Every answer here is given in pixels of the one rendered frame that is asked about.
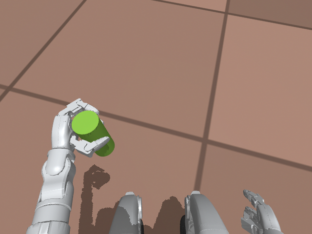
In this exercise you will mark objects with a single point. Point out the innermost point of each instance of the left robot arm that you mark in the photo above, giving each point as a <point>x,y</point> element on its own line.
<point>56,196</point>

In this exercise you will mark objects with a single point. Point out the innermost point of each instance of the can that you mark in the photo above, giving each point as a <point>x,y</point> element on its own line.
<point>88,126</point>

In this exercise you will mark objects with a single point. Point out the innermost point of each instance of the left robot hand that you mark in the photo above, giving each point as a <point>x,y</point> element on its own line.
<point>63,136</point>

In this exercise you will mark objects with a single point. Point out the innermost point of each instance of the right robot hand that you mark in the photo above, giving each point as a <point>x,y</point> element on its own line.
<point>261,219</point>

